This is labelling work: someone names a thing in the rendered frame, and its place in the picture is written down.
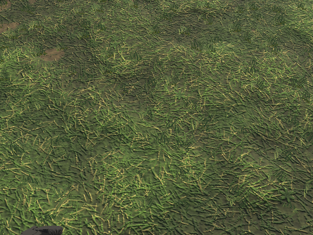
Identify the robot left hand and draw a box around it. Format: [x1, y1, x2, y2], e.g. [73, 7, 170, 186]
[21, 225, 64, 235]

